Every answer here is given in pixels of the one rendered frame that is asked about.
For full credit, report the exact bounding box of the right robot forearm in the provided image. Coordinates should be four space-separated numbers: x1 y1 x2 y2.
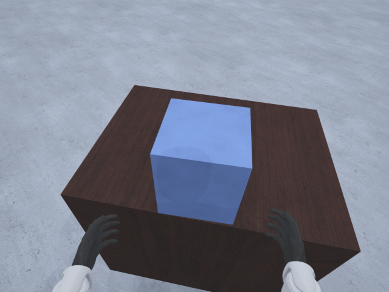
281 261 322 292

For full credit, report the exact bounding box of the pedestal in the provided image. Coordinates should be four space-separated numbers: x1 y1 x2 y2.
61 85 361 292

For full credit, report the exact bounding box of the robot right hand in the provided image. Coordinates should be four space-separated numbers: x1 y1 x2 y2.
265 208 306 264

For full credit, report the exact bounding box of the carton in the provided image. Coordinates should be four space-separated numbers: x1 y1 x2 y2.
150 99 252 224

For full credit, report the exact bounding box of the left robot forearm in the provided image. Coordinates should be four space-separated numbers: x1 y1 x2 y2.
52 265 93 292

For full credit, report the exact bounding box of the robot left hand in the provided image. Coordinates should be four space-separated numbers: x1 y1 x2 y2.
72 214 120 270

